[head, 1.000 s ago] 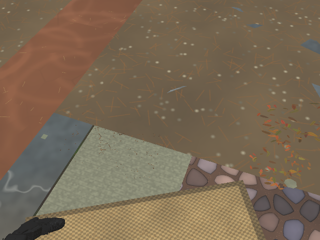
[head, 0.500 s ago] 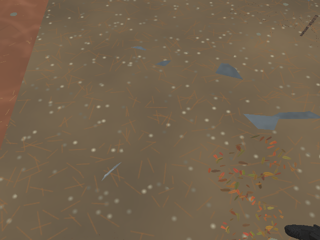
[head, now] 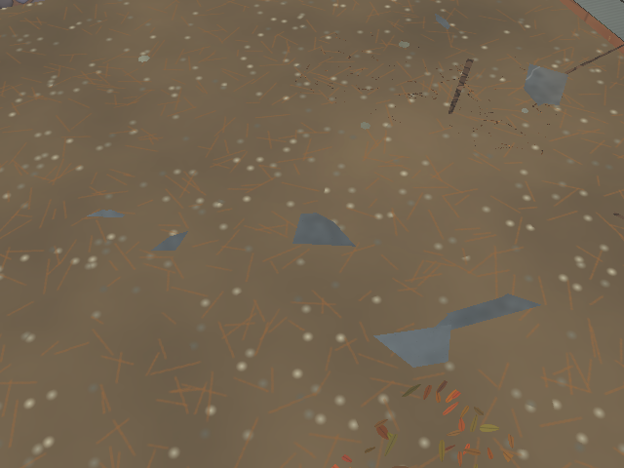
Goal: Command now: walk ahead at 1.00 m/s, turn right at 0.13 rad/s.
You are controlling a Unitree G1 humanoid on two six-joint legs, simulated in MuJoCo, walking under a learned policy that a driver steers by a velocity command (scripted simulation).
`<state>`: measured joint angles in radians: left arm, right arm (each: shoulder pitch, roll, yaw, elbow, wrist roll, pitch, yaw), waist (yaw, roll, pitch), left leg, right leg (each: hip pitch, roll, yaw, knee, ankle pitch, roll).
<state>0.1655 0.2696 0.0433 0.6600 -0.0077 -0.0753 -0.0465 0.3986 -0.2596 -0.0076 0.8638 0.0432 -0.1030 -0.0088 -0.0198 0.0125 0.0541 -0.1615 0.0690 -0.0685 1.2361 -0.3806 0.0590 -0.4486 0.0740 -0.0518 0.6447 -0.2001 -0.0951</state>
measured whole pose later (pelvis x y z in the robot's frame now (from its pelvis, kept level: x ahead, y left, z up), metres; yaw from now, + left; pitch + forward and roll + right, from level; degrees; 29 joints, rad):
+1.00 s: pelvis +0.83 -0.08 +0.01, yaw -4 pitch +1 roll +0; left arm 0.09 0.25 0.03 0.73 0.03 -0.06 0.00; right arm 0.20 -0.34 -0.07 0.81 0.03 0.01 -0.02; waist -0.01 0.04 0.10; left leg -0.50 0.06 -0.03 1.26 -0.50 -0.09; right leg -0.43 -0.04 -0.14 0.51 -0.11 -0.06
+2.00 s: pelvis +0.97 -0.07 +0.02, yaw +37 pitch +2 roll +1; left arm 0.20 0.26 0.06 0.80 -0.02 0.02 -0.01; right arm 0.11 -0.28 -0.05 0.61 0.01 0.03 -0.03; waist 0.06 0.02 0.05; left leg -0.26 -0.03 -0.11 0.57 -0.37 -0.07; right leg -0.30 0.02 0.10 0.47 -0.21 0.00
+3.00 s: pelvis +1.60 -0.08 -0.01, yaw +8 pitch +1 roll +1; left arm 0.43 0.29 0.02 0.83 0.05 -0.07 0.05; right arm 0.09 -0.28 -0.03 0.66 0.05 -0.11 0.08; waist 0.04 0.02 0.02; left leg -0.64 -0.07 0.13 0.55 0.17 0.10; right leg 0.29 0.12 -0.09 0.28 -0.45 -0.06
